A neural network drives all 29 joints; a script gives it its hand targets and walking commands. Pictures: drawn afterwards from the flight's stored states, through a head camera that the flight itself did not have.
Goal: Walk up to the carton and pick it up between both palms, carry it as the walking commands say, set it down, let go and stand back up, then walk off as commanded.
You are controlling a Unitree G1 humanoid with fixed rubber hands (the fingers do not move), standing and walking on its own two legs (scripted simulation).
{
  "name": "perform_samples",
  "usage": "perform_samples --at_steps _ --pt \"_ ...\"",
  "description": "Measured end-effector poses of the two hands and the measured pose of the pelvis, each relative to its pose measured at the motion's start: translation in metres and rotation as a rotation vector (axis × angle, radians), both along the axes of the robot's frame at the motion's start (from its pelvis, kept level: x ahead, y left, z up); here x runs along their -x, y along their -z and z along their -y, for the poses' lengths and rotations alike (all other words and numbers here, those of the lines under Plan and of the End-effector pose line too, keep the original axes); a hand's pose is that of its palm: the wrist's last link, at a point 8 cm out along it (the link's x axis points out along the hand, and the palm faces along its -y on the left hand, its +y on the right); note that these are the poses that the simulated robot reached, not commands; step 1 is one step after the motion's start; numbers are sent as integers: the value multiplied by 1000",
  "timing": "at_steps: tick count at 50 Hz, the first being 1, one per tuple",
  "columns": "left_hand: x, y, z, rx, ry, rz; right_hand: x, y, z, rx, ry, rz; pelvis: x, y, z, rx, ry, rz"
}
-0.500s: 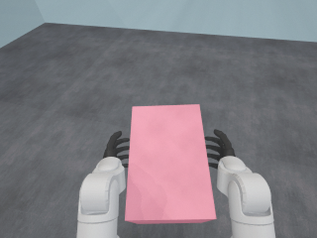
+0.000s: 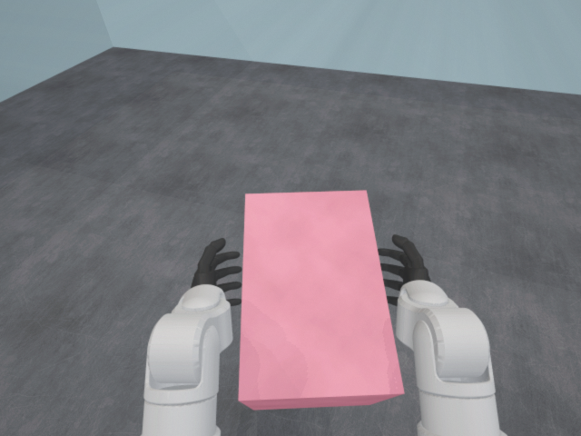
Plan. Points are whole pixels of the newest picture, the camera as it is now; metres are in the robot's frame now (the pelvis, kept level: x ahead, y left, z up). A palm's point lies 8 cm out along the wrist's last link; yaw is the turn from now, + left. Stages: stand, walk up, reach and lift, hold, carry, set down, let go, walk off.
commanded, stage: carry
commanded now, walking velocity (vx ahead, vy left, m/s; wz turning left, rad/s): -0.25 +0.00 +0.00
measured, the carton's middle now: (309, 302) +0.33 +0.01 +0.03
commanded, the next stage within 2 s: none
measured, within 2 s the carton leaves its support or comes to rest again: neither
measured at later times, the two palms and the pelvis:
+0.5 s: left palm out of the picture +0.06 +0.18 +0.10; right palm out of the picture +0.08 -0.08 +0.11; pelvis -0.21 +0.03 +0.01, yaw +3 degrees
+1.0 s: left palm out of the picture -0.07 +0.14 +0.13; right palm out of the picture -0.08 -0.11 +0.12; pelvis -0.35 +0.02 +0.01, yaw +0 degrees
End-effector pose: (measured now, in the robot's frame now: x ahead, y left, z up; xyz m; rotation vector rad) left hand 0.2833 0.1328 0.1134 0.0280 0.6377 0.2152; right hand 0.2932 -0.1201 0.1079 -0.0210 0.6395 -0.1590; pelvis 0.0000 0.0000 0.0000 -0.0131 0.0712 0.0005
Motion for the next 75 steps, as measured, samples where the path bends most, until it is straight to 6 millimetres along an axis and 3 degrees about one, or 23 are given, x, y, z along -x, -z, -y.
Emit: perform_samples --at_steps 4,10,15,23,28,34,39,43,49,57,69,75 --pt "34 7 23 -24 68 -63 50 15 24 -26 49 -64 35 -6 6 -24 8 23" --pt "74 -4 27 -46 68 -34 100 1 28 -53 50 -27 80 -13 6 -56 14 23" --pt "113 -7 10 -18 31 -7 128 -8 10 -20 29 -1 120 -11 -1 -57 -6 -1" --pt "204 19 -38 49 -35 -56 193 2 -38 48 -49 -56 194 -6 -24 -28 -37 22" --pt "247 9 -46 71 -43 -37 230 -6 -46 56 -64 -47 230 -13 -26 12 -42 24" --pt "277 -7 -31 32 -15 9 271 -13 -30 24 -22 1 271 -9 -23 11 -16 -5" --pt "305 -6 -4 -20 56 -34 318 0 -3 -7 40 -39 304 -9 -17 -2 4 14" --pt "322 -10 5 -47 89 -25 349 -5 5 -27 64 -28 322 -10 -18 -6 5 25" --pt "347 -13 -8 -40 55 -19 370 -13 -8 -11 35 -23 344 -10 -23 -10 3 39" --pt "372 -9 -26 -5 29 -30 379 -16 -27 30 20 -32 364 -7 -32 -11 -5 40" --pt "389 1 -36 9 12 -43 391 -6 -36 27 11 -42 385 -4 -38 -5 -15 35" --pt "394 -6 -37 7 11 -21 397 -11 -38 33 9 -21 389 -5 -39 -5 -44 46"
